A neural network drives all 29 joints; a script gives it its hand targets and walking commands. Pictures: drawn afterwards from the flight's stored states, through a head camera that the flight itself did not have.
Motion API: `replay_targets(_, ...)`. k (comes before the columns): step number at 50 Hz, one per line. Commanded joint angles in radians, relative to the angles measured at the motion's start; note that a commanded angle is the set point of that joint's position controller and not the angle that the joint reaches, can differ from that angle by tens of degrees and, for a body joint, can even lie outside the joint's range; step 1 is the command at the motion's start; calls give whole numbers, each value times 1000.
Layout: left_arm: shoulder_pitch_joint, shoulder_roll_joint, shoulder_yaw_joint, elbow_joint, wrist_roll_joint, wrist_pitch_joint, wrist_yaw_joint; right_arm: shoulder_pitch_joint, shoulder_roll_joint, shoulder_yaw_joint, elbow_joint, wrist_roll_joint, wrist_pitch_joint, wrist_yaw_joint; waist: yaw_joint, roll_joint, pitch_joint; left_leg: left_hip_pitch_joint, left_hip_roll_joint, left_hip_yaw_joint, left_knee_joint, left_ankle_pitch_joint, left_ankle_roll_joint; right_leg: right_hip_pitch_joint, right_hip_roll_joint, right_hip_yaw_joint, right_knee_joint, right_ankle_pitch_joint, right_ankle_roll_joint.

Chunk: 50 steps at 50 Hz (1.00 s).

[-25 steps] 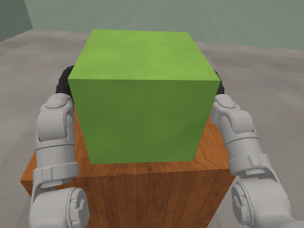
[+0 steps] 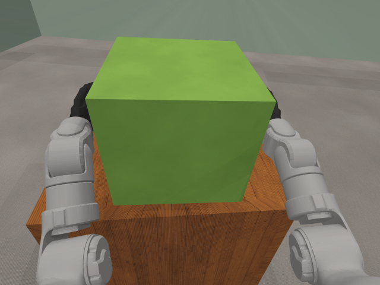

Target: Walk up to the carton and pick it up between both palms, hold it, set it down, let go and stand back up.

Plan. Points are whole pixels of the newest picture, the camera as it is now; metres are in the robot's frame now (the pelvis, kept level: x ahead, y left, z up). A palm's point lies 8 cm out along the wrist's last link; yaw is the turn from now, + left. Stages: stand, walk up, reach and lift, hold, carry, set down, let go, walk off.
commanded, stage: hold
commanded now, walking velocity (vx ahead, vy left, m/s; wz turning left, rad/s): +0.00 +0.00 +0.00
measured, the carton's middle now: (178, 117) +0.43 +0.00 +0.20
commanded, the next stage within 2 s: none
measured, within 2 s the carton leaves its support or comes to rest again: neither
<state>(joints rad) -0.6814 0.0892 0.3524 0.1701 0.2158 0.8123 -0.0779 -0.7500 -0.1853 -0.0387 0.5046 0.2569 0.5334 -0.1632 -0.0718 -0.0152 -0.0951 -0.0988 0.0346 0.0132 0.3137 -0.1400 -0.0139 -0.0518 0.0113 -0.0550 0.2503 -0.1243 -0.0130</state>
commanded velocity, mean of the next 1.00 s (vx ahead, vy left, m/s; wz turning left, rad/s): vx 0.00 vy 0.00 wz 0.00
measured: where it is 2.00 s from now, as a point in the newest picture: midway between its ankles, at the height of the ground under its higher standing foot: outside the picture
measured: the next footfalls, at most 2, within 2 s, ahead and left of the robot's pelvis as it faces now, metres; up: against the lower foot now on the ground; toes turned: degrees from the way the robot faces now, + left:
none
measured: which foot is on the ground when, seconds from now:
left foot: down 0.00-1.00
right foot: down 0.00-1.00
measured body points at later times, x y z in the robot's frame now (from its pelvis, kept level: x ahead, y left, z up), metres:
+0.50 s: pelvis +0.00 +0.00 +0.00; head -0.06 +0.02 +0.44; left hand +0.38 +0.19 +0.23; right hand +0.38 -0.18 +0.23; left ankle +0.02 +0.13 -0.75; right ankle +0.01 -0.11 -0.75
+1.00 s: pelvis +0.00 +0.00 +0.00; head -0.07 +0.02 +0.44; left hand +0.37 +0.19 +0.23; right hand +0.38 -0.18 +0.23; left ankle +0.02 +0.13 -0.75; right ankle +0.01 -0.11 -0.75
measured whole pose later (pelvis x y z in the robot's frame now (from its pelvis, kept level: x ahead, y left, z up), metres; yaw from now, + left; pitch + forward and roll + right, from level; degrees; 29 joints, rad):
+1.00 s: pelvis +0.00 +0.00 +0.00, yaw +0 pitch -4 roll -1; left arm -0.68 0.09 0.35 0.17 0.22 0.81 -0.08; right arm -0.75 -0.18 -0.04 0.51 0.25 0.53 -0.16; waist -0.07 -0.02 -0.10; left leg -0.10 0.03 0.01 0.31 -0.14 -0.01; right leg -0.05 0.01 -0.05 0.25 -0.13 -0.01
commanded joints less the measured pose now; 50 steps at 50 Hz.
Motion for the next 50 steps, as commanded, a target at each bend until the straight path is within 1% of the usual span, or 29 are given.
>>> replay_targets(1, -647, -487, -482, -122, -192, -69, -136, -833, 564, 304, -346, 135, -82, 151, -3, 40, -384, 89, -67, 7, -12, 180, -5, 103, 49, 25, -3, 154, 18)
replay_targets(4, -652, -480, -469, -99, -179, -66, -139, -828, 560, 295, -311, 123, -76, 153, 1, 41, -348, 70, -65, 5, -28, 132, 2, 92, 46, 28, -9, 113, 19)
replay_targets(6, -651, -480, -466, -86, -178, -63, -143, -828, 557, 285, -289, 118, -74, 156, -3, 43, -328, 60, -64, 5, -34, 113, 2, 88, 45, 28, -11, 92, 16)
replay_targets(10, -654, -486, -471, -98, -187, -67, -143, -839, 562, 293, -302, 126, -78, 154, -4, 41, -364, 76, -65, 4, -21, 161, -2, 109, 46, 27, -3, 140, 17)
replay_targets(11, -658, -487, -474, -110, -187, -69, -142, -837, 567, 296, -307, 130, -79, 153, -10, 45, -369, 83, -64, 4, -16, 174, -6, 113, 48, 27, -2, 154, 16)
replay_targets(14, -656, -485, -472, -101, -187, -71, -142, -833, 564, 297, -309, 131, -80, 151, -7, 44, -365, 83, -67, 3, -15, 175, -6, 112, 47, 28, -3, 157, 18)
replay_targets(15, -657, -486, -475, -109, -188, -70, -142, -830, 560, 296, -308, 131, -80, 150, -13, 47, -363, 84, -67, 4, -15, 178, -6, 109, 47, 28, -5, 159, 19)
replay_targets(20, -639, -484, -473, -119, -180, -66, -143, -811, 559, 302, -311, 135, -76, 149, -11, 49, -355, 90, -67, 3, -13, 198, -10, 116, 49, 27, -2, 174, 18)
replay_targets(22, -632, -479, -470, -128, -179, -66, -143, -810, 559, 310, -326, 139, -78, 148, -5, 43, -363, 90, -70, 3, -11, 203, -6, 122, 47, 28, 0, 187, 19)
replay_targets(27, -627, -480, -476, -152, -184, -66, -140, -808, 564, 319, -354, 145, -81, 146, -2, 39, -375, 101, -69, 5, -4, 225, -9, 125, 51, 27, 4, 209, 22)
replay_targets(30, -625, -479, -477, -148, -181, -64, -139, -805, 558, 319, -358, 145, -79, 146, -3, 34, -373, 101, -67, 3, -4, 220, -8, 114, 52, 27, 0, 196, 20)
replay_targets(34, -626, -479, -484, -155, -182, -62, -139, -801, 554, 315, -357, 139, -79, 146, -7, 45, -368, 95, -67, 5, -10, 202, -9, 113, 51, 27, -1, 178, 19)
replay_targets(35, -618, -481, -480, -136, -179, -60, -139, -801, 557, 313, -349, 137, -77, 147, -2, 39, -356, 92, -66, 4, -11, 197, -9, 109, 51, 26, -1, 172, 19)
replay_targets(36, -620, -480, -478, -142, -177, -59, -139, -804, 554, 312, -351, 136, -77, 147, -5, 39, -355, 91, -65, 3, -12, 196, -7, 109, 51, 27, -3, 165, 16)
replay_targets(37, -622, -482, -482, -149, -179, -60, -139, -806, 552, 309, -358, 136, -79, 148, -1, 47, -365, 93, -67, 6, -13, 193, -8, 107, 51, 27, -1, 164, 17)
replay_targets(41, -629, -482, -482, -144, -182, -59, -138, -813, 552, 307, -354, 134, -79, 149, -5, 43, -364, 92, -65, 3, -14, 190, -8, 107, 52, 26, -2, 162, 18)
replay_targets(45, -636, -483, -478, -122, -180, -60, -141, -815, 556, 301, -329, 125, -78, 152, -4, 44, -350, 82, -64, 5, -22, 156, -6, 97, 48, 26, -4, 130, 16)
replay_targets(50, -647, -483, -470, -105, -179, -63, -143, -824, 557, 290, -305, 118, -80, 156, -5, 42, -341, 70, -64, 6, -27, 141, -2, 101, 46, 26, -7, 120, 17)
